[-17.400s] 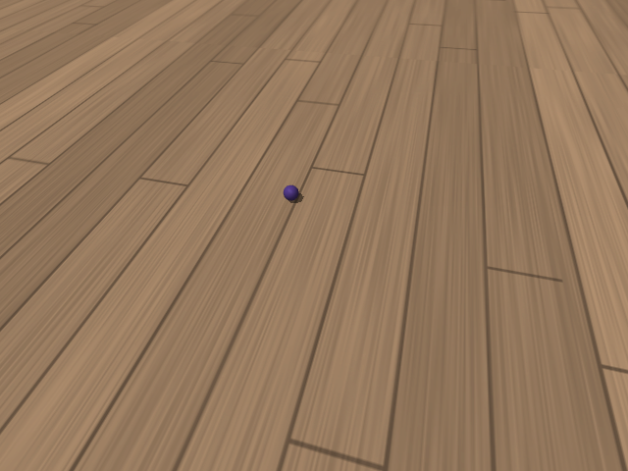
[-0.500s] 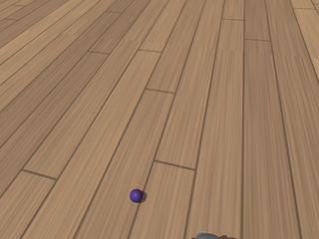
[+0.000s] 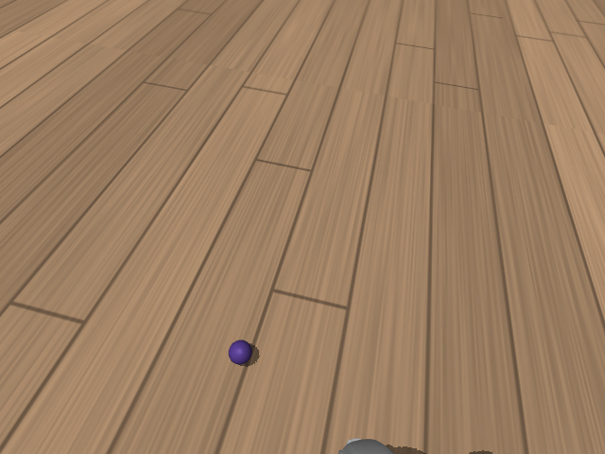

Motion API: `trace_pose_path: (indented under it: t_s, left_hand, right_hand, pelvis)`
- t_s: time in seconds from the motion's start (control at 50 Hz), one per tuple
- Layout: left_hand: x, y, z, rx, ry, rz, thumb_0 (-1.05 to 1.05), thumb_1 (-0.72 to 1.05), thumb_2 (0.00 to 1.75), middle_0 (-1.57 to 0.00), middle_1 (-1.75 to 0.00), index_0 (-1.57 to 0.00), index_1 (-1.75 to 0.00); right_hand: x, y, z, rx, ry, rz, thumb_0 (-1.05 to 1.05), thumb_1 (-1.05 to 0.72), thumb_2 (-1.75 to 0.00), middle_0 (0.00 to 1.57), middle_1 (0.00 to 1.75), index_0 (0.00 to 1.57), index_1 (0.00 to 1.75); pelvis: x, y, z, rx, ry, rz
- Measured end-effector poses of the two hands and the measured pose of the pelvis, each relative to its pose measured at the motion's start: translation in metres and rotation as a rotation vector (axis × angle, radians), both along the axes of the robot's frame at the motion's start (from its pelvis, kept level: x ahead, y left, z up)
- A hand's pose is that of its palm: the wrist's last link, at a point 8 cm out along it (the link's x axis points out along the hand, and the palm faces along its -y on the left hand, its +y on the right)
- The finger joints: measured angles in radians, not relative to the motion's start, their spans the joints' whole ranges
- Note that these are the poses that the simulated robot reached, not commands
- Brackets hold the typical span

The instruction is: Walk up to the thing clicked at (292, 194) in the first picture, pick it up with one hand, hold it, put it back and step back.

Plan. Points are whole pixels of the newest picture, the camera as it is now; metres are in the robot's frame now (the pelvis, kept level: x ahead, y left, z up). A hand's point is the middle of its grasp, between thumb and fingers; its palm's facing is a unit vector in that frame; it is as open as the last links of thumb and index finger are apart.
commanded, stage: walk up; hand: left
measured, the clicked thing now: (240, 352) +0.53 +0.18 -0.73
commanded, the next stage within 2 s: stand in 0.64 s
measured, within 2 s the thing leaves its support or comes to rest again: neither
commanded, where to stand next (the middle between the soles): +0.14 -0.04 m, yaw -2 degrees
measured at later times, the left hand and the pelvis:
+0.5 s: hand out of the picture +0.15 +0.25 -0.12, palm faces -0.04 -0.88 -0.48, open 7.4 cm; pelvis +0.06 -0.03 +0.00, yaw -2 degrees
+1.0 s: hand out of the picture +0.13 +0.25 -0.15, palm faces -0.08 -0.94 -0.34, open 7.4 cm; pelvis +0.06 -0.01 +0.01, yaw -2 degrees
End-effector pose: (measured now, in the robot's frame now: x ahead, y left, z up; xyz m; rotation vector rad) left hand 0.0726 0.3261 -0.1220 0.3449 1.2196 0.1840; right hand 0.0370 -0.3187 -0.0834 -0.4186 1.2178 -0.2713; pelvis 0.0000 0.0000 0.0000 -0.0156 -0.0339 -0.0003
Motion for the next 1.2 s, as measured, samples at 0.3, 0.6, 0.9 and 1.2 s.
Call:
trace_pose_path:
  t_s: [0.3,0.6,0.9,1.2]
  left_hand:
    - [0.038,-0.045,0.032,0.082,-0.098,-0.088,0.01,0.9,0.9,-0.21,-0.3,-0.2,-0.3]
    - [0.099,-0.025,0.026,0.108,-0.151,-0.067,0.01,0.9,0.9,-0.21,-0.3,-0.2,-0.3]
    - [0.077,-0.029,-0.002,-0.025,-0.043,-0.045,0.01,0.9,0.9,-0.21,-0.3,-0.2,-0.3]
    - [0.061,-0.042,0.021,-0.007,0.0,-0.022,0.01,0.9,0.9,-0.21,-0.3,-0.2,-0.3]
  right_hand:
    - [-0.003,-0.063,-0.027,0.057,0.037,-0.07,0.01,-0.9,-0.9,0.21,0.3,0.21,0.3]
    - [0.075,-0.006,-0.054,0.11,-0.001,-0.009,0.0,-0.9,-0.9,0.21,0.3,0.21,0.3]
    - [0.082,0.011,-0.015,0.069,-0.069,-0.028,0.0,-0.9,-0.9,0.21,0.3,0.21,0.3]
    - [0.108,0.009,-0.018,0.152,-0.079,-0.026,0.0,-0.9,-0.9,0.21,0.3,0.21,0.3]
  pelvis:
    - [0.04,-0.045,-0.007,-0.008,-0.03,-0.043]
    - [0.055,-0.013,-0.018,0.019,-0.008,-0.01]
    - [0.058,-0.002,-0.001,-0.001,-0.02,-0.042]
    - [0.066,-0.014,0.015,0.014,-0.029,-0.034]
